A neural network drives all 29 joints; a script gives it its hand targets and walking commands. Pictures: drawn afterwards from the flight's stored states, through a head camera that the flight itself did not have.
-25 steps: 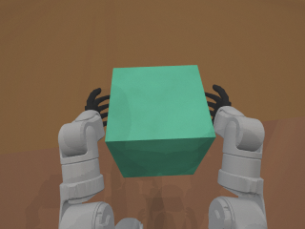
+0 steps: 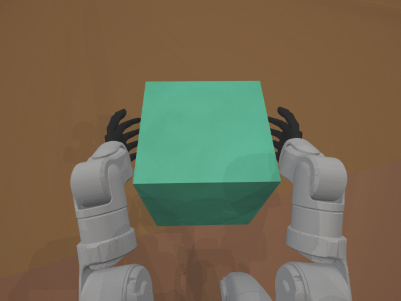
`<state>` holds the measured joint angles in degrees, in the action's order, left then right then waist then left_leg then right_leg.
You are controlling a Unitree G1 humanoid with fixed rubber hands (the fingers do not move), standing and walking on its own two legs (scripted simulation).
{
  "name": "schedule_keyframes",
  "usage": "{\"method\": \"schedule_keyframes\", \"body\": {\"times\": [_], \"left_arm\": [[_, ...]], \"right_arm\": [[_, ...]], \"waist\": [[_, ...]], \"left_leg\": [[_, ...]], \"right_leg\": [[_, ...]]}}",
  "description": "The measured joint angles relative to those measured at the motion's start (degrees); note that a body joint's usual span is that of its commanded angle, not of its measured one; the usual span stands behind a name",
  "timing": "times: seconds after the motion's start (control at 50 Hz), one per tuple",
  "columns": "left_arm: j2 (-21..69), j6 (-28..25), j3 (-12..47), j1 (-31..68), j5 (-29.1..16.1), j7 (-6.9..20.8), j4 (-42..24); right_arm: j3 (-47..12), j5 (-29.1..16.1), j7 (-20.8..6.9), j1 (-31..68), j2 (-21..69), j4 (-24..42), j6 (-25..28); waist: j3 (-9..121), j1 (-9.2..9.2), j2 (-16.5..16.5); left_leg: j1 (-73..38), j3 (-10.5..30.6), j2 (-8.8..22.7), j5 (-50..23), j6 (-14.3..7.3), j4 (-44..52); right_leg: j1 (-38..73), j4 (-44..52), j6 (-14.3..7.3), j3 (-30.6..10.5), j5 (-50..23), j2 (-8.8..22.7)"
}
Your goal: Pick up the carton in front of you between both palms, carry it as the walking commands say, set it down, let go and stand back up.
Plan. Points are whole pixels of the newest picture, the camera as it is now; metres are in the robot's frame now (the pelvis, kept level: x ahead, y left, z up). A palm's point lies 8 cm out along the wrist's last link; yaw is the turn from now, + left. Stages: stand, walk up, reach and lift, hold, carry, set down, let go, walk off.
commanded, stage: carry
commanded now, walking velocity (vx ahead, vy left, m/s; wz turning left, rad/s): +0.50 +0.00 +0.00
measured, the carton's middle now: (203, 161) +0.37 -0.02 +0.06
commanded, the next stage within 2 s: none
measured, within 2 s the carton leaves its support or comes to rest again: neither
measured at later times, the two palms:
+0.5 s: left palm (129, 50) +0.62 +0.13 +0.16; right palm (252, 42) +0.65 -0.17 +0.15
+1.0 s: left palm out of the picture +0.93 +0.13 +0.15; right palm out of the picture +0.92 -0.17 +0.15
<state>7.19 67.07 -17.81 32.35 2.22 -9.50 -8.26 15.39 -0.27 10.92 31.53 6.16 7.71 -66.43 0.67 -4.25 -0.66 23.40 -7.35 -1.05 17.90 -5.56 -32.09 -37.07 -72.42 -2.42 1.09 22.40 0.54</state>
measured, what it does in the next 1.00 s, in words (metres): climbs: right foot, then left foot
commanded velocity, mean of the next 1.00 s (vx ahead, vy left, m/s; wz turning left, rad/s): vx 0.50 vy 0.00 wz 0.00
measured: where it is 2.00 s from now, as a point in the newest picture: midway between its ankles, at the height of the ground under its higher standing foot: (185, 120)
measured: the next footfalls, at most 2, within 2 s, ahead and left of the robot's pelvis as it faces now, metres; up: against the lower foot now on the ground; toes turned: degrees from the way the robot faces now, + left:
right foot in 0.26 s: +0.35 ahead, -0.12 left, +0.02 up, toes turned -4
left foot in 0.76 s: +0.64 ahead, +0.07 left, +0.03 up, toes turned +6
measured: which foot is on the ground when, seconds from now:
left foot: down 0.00-0.26, up 0.28-0.74, down 0.76-1.00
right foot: up 0.00-0.24, down 0.26-0.78, up 0.80-1.00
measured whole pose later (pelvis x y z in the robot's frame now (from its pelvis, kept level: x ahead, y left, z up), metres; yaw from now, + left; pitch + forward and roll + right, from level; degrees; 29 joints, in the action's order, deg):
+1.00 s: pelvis +0.59 +0.00 +0.05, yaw +0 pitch +5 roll -1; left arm 8.5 65.1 -17.7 28.8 4.3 -8.7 -5.5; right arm 15.7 1.1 9.1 28.6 7.1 3.4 -63.9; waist 1.6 -3.8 -0.2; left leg 19.4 -7.1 -1.0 13.2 -5.3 -27.6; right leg -38.2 -62.6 -1.0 1.4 18.7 2.2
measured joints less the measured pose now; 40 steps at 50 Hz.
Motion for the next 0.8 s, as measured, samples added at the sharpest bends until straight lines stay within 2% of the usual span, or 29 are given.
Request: {"method": "schedule_keyframes", "body": {"times": [0.08, 0.14, 0.2, 0.24, 0.28, 0.3, 0.36, 0.42, 0.5, 0.58, 0.66, 0.72, 0.76, 0.78, 0.8], "left_arm": [[-0.2, -0.8, 0.8, -0.1, 0.0, -0.5, -3.0], [-1.1, -0.3, 1.1, -0.2, -0.3, -0.7, -3.5], [-1.7, 0.7, 1.1, 0.0, -0.4, -0.5, -2.1], [-1.9, 1.3, 1.0, 0.6, -0.3, -0.2, -0.2], [-1.6, 1.2, 1.3, 2.0, -0.1, 0.0, 2.7], [-1.3, 0.8, 1.7, 2.4, 0.3, -0.2, 4.1], [-0.8, 0.7, 2.2, 1.5, 0.1, -0.8, 5.6], [-1.0, 0.3, 2.1, -0.1, -1.1, -1.2, 4.2], [-1.4, -1.2, 2.2, 0.1, -2.9, -1.5, 1.4], [-1.5, -1.8, 2.7, 0.9, -3.5, -1.6, 0.1], [-1.2, -0.8, 2.8, 1.3, -2.6, -1.4, 0.8], [-1.2, 0.1, 2.7, 1.5, -1.7, -1.2, 1.6], [-1.9, 0.6, 2.1, 1.3, -1.4, -0.8, 1.8], [-2.5, 0.7, 1.9, 1.2, -1.4, -0.5, 2.0], [-2.9, 0.7, 1.6, 0.9, -1.6, -0.2, 2.3]], "right_arm": [[-0.2, -1.1, 0.1, 1.1, -0.4, 1.7, 0.8], [-0.6, -0.9, 0.1, 1.9, -0.5, 1.4, 0.5], [-0.7, 0.0, 0.0, 2.3, -0.3, -0.1, -0.5], [-0.5, 0.7, -0.2, 2.5, -0.4, -1.2, -1.3], [0.2, 1.1, -0.7, 2.6, -1.3, -2.1, -1.9], [0.5, 1.0, -1.0, 2.4, -1.9, -2.6, -2.0], [1.6, 0.9, -1.2, 1.6, -1.8, -3.6, -2.4], [2.5, 2.1, -1.2, 1.3, 0.1, -2.5, -2.1], [2.2, 2.6, -1.0, 0.9, 1.0, 1.3, -0.6], [1.3, 2.1, -0.5, 0.5, 0.3, 3.9, -0.1], [1.1, 1.9, -0.7, 0.4, -0.5, 3.3, -1.1], [1.2, 1.8, -1.1, 0.9, -0.8, 1.8, -1.8], [0.8, 1.9, -1.3, 2.0, -0.5, -0.3, -1.7], [0.4, 2.2, -1.2, 2.4, -0.2, -1.3, -1.3], [0.2, 2.5, -1.0, 2.6, 0.2, -2.2, -1.0]], "waist": [[0.5, 0.28, -0.1], [2.1, 0.62, 0.0], [4.2, 1.24, 0.4], [5.3, 2.09, 1.2], [5.5, 3.76, 1.9], [5.3, 4.96, 2.3], [3.9, 7.34, 1.6], [2.2, 8.22, 1.4], [0.7, 8.39, 1.3], [1.3, 8.0, 1.4], [3.1, 7.38, 1.3], [4.0, 6.44, 0.7], [3.8, 4.98, 0.2], [3.4, 3.92, -0.3], [3.0, 2.75, -0.4]], "left_leg": [[-5.2, 0.7, -0.1, 1.8, 0.4, 3.9], [-9.4, 1.4, 0.0, 3.8, 1.4, 6.3], [-13.8, 2.1, 0.6, 6.7, 2.7, 7.8], [-16.2, 2.5, 1.7, 9.8, 3.7, 6.5], [-15.2, 2.2, 3.5, 13.5, 4.3, -2.6], [-12.4, 3.4, 3.7, 12.0, 4.4, -11.1], [-1.1, 6.7, 0.9, 9.1, 3.2, -36.1], [8.3, 6.4, 1.0, 5.9, 2.3, -43.0], [17.4, 6.1, 2.9, 3.4, 2.8, -39.9], [21.8, 5.3, 4.8, -0.1, 3.8, -31.1], [20.2, 3.4, 4.8, -5.2, 3.5, -17.4], [15.5, 0.4, 3.1, -6.8, 2.3, -7.5], [10.4, -1.6, 1.3, -10.7, 1.2, -2.0], [10.0, -2.0, 0.9, -12.1, 0.5, -3.7], [9.7, -2.0, 0.7, -10.6, 0.0, -5.7]], "right_leg": [[-5.9, 9.0, 1.1, 0.6, -3.4, 2.1], [-6.2, 19.0, 1.3, 1.5, -7.2, 2.9], [-3.4, 28.8, 0.6, 3.3, -9.9, 2.5], [0.3, 34.9, -0.2, 5.5, -10.2, 1.0], [4.1, 37.6, -1.2, 7.4, -11.1, -0.6], [4.3, 35.4, -1.5, 7.7, -9.7, -1.1], [7.0, 34.6, -2.0, 7.1, -5.8, -1.6], [11.0, 38.0, -1.9, 6.5, -5.0, -2.0], [15.9, 41.6, -2.1, 5.9, -3.4, -2.3], [21.1, 45.1, -1.5, 5.1, -1.2, -2.4], [27.3, 48.3, 0.0, 4.0, 1.7, -1.9], [31.4, 48.1, 1.2, 3.5, 5.4, -1.0], [31.3, 40.2, 1.7, 4.2, 8.7, 0.5], [28.8, 32.2, 1.7, 4.0, 7.0, 1.4], [25.2, 22.5, 1.6, 2.1, 5.3, 0.9]]}}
